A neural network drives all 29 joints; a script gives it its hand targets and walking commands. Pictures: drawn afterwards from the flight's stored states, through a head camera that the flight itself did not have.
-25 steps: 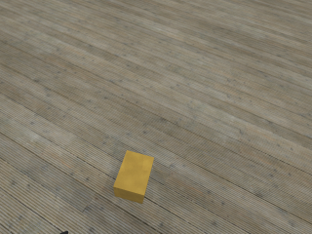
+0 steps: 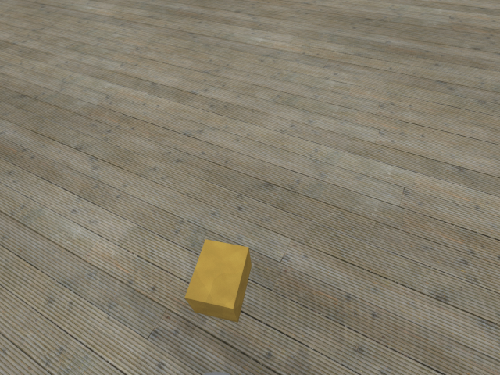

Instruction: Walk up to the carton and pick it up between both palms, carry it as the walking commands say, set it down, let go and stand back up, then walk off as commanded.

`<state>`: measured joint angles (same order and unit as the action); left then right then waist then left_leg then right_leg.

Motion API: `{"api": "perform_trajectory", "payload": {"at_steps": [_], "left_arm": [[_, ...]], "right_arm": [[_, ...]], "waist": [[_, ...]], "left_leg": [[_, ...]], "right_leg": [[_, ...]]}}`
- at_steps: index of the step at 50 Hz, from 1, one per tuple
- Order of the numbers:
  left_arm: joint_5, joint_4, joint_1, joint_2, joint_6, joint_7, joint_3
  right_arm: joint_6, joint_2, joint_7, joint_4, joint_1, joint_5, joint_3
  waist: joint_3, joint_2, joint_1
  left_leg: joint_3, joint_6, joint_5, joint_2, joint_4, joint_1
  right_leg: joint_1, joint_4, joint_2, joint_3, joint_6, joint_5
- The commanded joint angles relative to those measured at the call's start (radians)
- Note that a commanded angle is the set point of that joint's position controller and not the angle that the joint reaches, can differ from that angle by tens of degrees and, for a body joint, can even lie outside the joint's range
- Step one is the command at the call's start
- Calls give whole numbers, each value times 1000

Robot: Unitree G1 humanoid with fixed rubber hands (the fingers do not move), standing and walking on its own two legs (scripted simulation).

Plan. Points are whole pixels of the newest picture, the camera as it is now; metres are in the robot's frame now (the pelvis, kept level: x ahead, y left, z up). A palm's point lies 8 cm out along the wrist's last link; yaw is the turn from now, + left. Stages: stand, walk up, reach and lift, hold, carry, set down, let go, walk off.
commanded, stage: walk off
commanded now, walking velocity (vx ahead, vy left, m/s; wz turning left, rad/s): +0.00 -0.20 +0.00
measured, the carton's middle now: (221, 280) +0.52 +0.19 -0.67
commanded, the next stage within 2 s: stand in 1.02 s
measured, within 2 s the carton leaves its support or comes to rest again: neither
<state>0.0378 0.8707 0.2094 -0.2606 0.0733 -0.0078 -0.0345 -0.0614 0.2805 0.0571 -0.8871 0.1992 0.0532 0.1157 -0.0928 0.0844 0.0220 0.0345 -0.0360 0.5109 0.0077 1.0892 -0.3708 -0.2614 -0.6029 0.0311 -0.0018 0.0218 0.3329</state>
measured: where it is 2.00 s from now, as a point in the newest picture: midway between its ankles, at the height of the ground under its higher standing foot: outside the picture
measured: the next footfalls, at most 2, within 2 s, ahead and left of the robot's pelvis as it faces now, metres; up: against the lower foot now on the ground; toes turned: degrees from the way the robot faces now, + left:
left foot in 0.18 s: +0.02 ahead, +0.08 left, +0.00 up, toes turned +5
right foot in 0.66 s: +0.00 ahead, -0.24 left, +0.00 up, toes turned +1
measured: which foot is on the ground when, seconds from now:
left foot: up 0.00-0.16, down 0.18-0.66, up 0.68-0.98, down 1.00-1.00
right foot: down 0.00-0.20, up 0.22-0.64, down 0.66-1.00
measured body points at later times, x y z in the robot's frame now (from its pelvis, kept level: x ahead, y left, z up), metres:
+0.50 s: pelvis -0.03 -0.05 +0.02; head +0.01 +0.02 +0.46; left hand +0.06 +0.20 -0.15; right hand +0.04 -0.36 -0.07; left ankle -0.02 +0.07 -0.73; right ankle -0.09 -0.23 -0.64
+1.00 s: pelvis -0.07 -0.13 -0.01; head -0.05 -0.12 +0.44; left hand -0.01 +0.13 -0.14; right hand +0.03 -0.42 -0.13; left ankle -0.10 -0.03 -0.73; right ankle -0.04 -0.24 -0.73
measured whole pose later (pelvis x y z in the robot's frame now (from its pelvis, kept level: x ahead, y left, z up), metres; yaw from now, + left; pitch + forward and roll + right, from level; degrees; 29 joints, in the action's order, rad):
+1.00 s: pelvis -0.07 -0.13 -0.01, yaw +3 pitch -3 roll -2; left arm 0.04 0.86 0.20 -0.25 0.08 -0.01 -0.04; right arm -0.05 0.28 0.06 -0.90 0.18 0.05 0.12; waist -0.12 0.02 0.02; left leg 0.00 -0.02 0.47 -0.01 0.70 -0.22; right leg -0.28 -0.62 0.04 -0.05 0.03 0.29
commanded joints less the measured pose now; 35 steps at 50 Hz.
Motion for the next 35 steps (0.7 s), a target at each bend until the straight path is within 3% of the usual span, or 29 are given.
{"api": "perform_trajectory", "payload": {"at_steps": [1,2,3,4,5,6,7,8,9,10,11,12,14,15,17,18,19,20,24,25,26,28,29,30,31,32,33,34,35], "left_arm": [[-91,-16,45,-114,-22,31,-14],[-90,-25,46,-103,-31,21,-12],[-101,-44,35,-74,-25,22,-11],[-95,-13,88,-88,-20,21,-11],[-101,-11,52,-80,-19,19,-10],[-87,-44,52,-105,-29,28,-11],[-99,-40,-15,-148,-18,24,-21],[-95,-57,-34,-119,-20,15,-17],[-91,-74,-77,-100,-17,14,-17],[-79,-122,-112,-58,-28,4,-5],[-82,-89,-74,-132,-8,3,-39],[-103,-108,-84,-148,4,-4,-52],[-97,-101,-65,-127,25,-3,-49],[-95,-62,29,-114,19,6,-33],[-99,-55,21,-110,11,-17,-33],[-97,-64,38,-65,17,-15,-30],[-96,-65,-23,-127,23,-20,-49],[-86,-85,-17,-140,20,-18,-57],[-77,-67,-38,-112,6,-11,-49],[-67,-61,12,-76,10,-15,-36],[-83,-60,-45,-81,15,-12,-31],[-74,-73,-35,-79,12,-18,-32],[-80,-65,-15,-81,11,-29,-33],[-76,-39,65,-57,12,-38,-23],[-69,2,232,-88,4,-29,-38],[-87,33,254,-149,-13,-28,-35],[-101,-11,139,-174,-19,-23,-38],[-108,-41,101,-246,-18,-12,-51],[-94,-63,39,-199,-6,-9,-34]], "right_arm": [[9,139,14,54,-5,-63,1],[8,76,14,50,-28,-67,-15],[-2,67,22,16,15,-57,-22],[6,93,26,48,-30,-64,-14],[10,60,28,16,2,-55,-21],[6,62,29,33,28,-60,-29],[10,48,25,18,23,-49,-27],[18,99,27,21,39,-61,-16],[36,116,25,16,108,-72,-6],[49,237,28,1,199,-91,14],[40,224,30,12,138,-97,4],[31,246,26,16,122,-90,22],[24,174,10,28,49,-96,-2],[23,154,8,10,60,-96,-8],[37,151,4,-3,67,-91,-14],[40,149,10,-7,115,-91,-11],[41,182,4,8,89,-83,-4],[45,215,-2,7,86,-91,-4],[42,146,-20,-9,127,-98,-5],[44,200,-16,-10,83,-108,14],[43,168,-13,-8,110,-96,8],[27,227,-9,14,51,-107,24],[22,265,-4,28,-25,-101,46],[10,244,-17,36,-51,-97,42],[18,200,-10,74,-148,-87,32],[7,125,-11,77,-96,-87,7],[0,80,-3,88,-57,-78,4],[-18,81,7,65,-20,-77,-2],[-22,67,-3,62,15,-86,-6]], "waist": [[63,-394,22],[15,-409,10],[94,-320,28],[40,-356,31],[71,-237,1],[108,-231,-1],[96,-304,-15],[112,-208,-40],[191,-106,-91],[247,204,-126],[123,144,-78],[94,117,-84],[-39,77,-55],[-41,8,-31],[-9,79,-36],[43,146,-47],[4,153,-53],[29,225,-57],[56,282,-98],[76,299,-38],[70,304,-85],[57,175,-56],[83,216,-17],[91,215,18],[92,102,133],[44,-316,93],[13,-490,57],[34,-461,49],[23,-334,17]], "left_leg": [[-74,-5,96,-3,-94,-108],[-74,11,125,-24,-71,-88],[-92,13,115,-36,-235,-56],[-76,17,136,-44,-327,-11],[-76,38,80,-48,-380,53],[-76,42,-5,-63,-434,94],[-121,42,-72,-32,-488,105],[-81,50,-203,-82,-618,198],[26,71,-438,-158,-735,395],[341,144,-887,-475,-764,569],[444,286,-1047,-541,-757,416],[432,330,-941,-546,-781,295],[276,268,-534,-415,-842,88],[201,198,-515,-327,-832,130],[154,137,-769,-303,-778,225],[178,168,-741,-344,-793,284],[178,109,-740,-309,-778,274],[135,113,-758,-298,-765,276],[74,111,-779,-275,-735,306],[47,145,-888,-281,-706,305],[114,149,-899,-325,-723,302],[63,156,-671,-322,-719,194],[119,132,-557,-370,-766,110],[61,114,-366,-322,-736,88],[-14,49,-254,-240,-529,-53],[-127,22,20,-61,-257,-95],[-14,12,193,51,4,-128],[67,29,164,26,77,-59],[81,40,83,28,106,-89]], "right_leg": [[239,202,-185,149,164,-739],[151,228,-236,191,196,-707],[228,214,-226,194,201,-657],[166,207,-237,233,198,-736],[152,207,-265,240,206,-758],[170,158,-266,212,202,-797],[147,166,-202,179,170,-656],[117,119,-184,133,133,-680],[-19,-20,-129,115,82,-547],[-225,-273,-27,35,-3,-20],[-290,-485,20,93,-28,293],[-280,-605,-14,139,-24,246],[-230,-639,2,172,-23,153],[-241,-562,9,165,-23,104],[-265,-548,11,133,-39,54],[-262,-550,0,118,-56,72],[-247,-537,20,150,-54,65],[-219,-461,17,145,-77,63],[-179,-326,-26,24,-82,109],[-166,-251,-33,9,-79,130],[-145,-252,-58,-7,-75,142],[-57,-137,-55,-2,-66,182],[53,-87,-112,-22,-47,127],[139,99,-106,-24,-28,18],[291,170,-128,4,-19,-147],[165,398,-210,207,3,-245],[35,392,-274,373,63,-329],[-71,435,-313,333,76,-181],[-101,449,-247,289,9,95]]}}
